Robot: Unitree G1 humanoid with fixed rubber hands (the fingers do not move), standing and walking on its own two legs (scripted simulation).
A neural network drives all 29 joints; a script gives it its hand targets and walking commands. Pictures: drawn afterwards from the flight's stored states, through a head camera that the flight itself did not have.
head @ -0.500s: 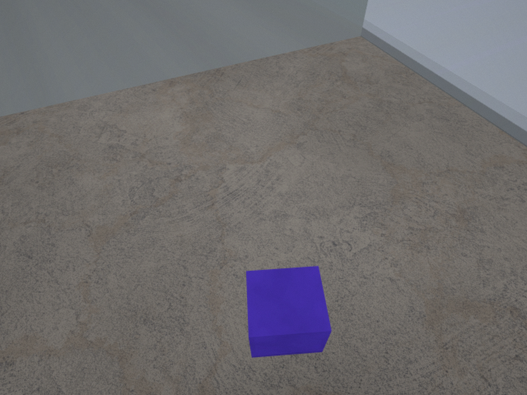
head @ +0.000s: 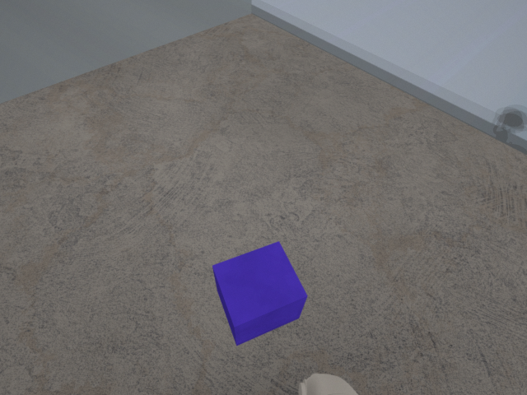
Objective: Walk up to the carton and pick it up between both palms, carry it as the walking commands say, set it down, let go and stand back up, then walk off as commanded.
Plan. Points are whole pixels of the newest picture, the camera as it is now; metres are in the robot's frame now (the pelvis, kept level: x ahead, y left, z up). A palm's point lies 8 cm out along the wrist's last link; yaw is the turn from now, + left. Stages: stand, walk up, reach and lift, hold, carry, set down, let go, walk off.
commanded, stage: walk off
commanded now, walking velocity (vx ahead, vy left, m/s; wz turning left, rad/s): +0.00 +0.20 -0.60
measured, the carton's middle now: (257, 293) +0.51 +0.01 -0.66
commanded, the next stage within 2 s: none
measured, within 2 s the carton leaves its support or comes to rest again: neither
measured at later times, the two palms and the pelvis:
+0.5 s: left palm out of the picture +0.13 +0.40 -0.11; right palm out of the picture +0.05 -0.16 -0.12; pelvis +0.01 +0.12 +0.00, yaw -17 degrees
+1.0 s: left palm (65, 287) +0.30 +0.37 -0.09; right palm out of the picture -0.06 +0.00 -0.14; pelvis +0.05 +0.23 -0.01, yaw -37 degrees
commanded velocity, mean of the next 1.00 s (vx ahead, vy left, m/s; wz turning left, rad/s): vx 0.00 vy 0.20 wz -0.60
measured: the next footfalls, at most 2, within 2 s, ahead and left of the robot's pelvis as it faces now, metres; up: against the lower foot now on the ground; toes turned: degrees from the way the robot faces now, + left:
right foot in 0.16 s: +0.01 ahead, -0.07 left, +0.00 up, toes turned -13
left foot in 0.54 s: +0.12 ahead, +0.28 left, +0.00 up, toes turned -18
